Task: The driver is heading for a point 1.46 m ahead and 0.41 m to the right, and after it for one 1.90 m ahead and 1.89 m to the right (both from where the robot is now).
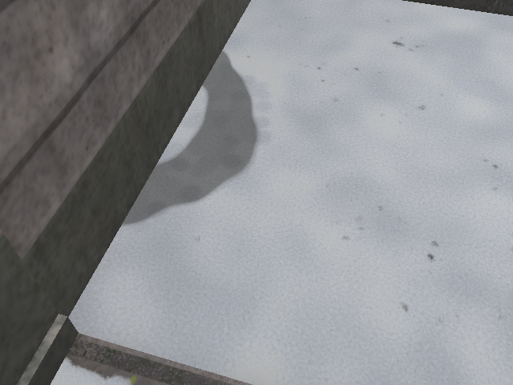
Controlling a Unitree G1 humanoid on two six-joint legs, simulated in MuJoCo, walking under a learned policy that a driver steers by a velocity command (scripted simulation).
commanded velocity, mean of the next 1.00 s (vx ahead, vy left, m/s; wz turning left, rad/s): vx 0.50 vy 0.00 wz -0.43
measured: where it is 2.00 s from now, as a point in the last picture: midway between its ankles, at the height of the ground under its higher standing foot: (368, 276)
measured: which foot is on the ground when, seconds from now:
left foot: down 0.00-0.04, up 0.06-0.52, down 0.54-1.00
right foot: up 0.00-0.04, down 0.06-0.56, up 0.58-1.00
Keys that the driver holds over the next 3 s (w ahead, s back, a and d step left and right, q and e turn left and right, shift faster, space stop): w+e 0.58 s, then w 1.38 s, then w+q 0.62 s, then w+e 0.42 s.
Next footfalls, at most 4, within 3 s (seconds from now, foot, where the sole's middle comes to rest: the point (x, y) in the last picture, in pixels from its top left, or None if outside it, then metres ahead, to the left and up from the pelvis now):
0.06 right None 0.11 -0.05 -0.86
0.54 left None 0.46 0.07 -1.02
1.18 right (358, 372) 0.65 -0.33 -1.17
1.66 left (329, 277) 1.02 -0.28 -1.17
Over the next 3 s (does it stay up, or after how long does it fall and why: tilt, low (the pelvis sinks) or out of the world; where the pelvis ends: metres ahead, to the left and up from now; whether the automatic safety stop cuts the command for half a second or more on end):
stays up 1.46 -0.47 -0.39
